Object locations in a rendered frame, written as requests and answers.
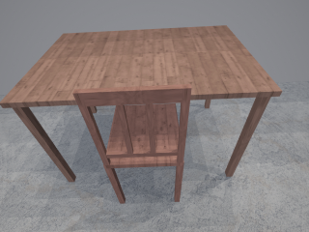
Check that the table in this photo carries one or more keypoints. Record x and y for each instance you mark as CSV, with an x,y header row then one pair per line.
x,y
209,58

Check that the chair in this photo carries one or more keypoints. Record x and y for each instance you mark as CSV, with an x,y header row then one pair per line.
x,y
145,130

